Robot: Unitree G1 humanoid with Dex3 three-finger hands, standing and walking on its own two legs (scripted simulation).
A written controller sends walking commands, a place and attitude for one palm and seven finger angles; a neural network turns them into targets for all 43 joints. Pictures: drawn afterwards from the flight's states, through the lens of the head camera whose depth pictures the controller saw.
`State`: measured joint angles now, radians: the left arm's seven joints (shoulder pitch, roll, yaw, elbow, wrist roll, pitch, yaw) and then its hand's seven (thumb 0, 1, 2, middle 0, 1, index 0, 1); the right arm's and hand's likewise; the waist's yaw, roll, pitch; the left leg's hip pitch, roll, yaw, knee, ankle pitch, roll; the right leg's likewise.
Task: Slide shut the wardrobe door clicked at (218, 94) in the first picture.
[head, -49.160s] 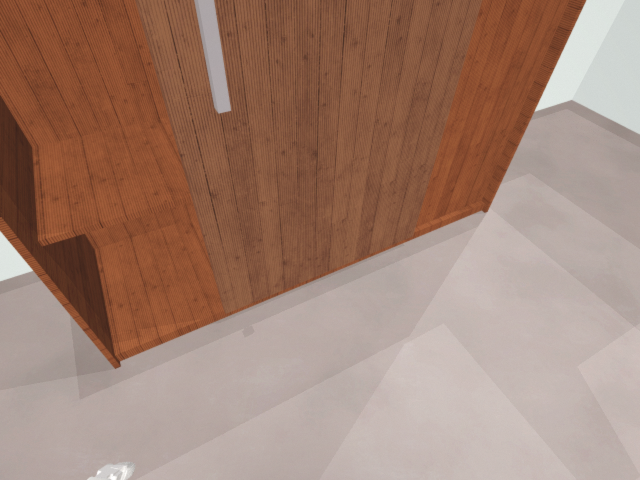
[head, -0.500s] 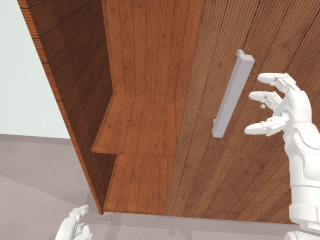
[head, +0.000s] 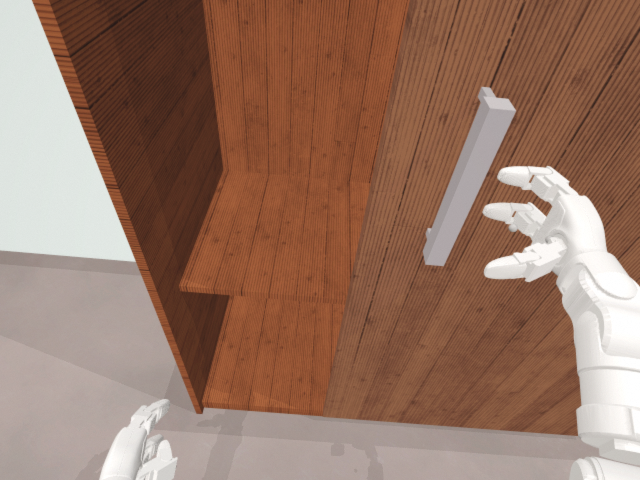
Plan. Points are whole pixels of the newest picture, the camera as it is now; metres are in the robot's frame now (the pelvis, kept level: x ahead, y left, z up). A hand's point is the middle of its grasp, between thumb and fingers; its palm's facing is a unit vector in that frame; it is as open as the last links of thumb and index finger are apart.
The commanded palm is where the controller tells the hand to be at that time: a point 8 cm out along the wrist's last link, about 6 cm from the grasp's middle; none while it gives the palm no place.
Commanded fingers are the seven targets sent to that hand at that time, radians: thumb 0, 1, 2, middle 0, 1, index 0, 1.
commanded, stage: feel for the door with the fingertips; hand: right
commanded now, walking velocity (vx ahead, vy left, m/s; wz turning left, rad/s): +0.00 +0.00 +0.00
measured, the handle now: (456, 184) +0.45 -0.13 +0.18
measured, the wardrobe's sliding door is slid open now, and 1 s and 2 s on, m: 0.37 0.37 0.37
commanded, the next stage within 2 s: slide the fingers in behind the handle in 0.84 s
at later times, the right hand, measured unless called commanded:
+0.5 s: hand (503, 211) +0.38 -0.17 +0.20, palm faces +0.00 +1.00 -0.03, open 14.0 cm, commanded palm +0.37 -0.22 +0.20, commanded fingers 0.00 0.50 -0.30 0.30 1.20 0.30 1.20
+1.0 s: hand (494, 205) +0.39 -0.16 +0.20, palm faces +0.00 +1.00 -0.03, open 14.0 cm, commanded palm +0.37 -0.21 +0.20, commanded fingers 0.00 0.50 -0.30 0.30 1.20 0.30 1.20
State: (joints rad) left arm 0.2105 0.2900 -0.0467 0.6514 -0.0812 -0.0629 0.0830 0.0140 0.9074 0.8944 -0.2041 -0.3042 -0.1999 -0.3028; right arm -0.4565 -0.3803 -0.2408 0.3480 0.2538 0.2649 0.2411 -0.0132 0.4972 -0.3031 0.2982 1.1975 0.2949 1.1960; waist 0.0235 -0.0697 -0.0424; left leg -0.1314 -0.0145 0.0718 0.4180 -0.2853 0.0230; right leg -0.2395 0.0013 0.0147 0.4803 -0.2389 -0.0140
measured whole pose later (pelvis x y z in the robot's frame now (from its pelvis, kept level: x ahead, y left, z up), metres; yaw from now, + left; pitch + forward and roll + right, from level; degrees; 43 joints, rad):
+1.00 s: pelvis +0.00 +0.00 +0.00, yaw +1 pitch -1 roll +1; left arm 0.22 0.27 -0.05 0.68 -0.07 -0.02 0.07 0.01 0.91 0.89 -0.20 -0.30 -0.20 -0.30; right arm -0.53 -0.31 -0.20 0.35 0.21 0.25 0.11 -0.01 0.50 -0.30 0.30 1.20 0.30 1.20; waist 0.03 -0.05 -0.04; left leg -0.11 -0.01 0.06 0.40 -0.28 0.02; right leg -0.21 0.00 0.00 0.46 -0.24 -0.02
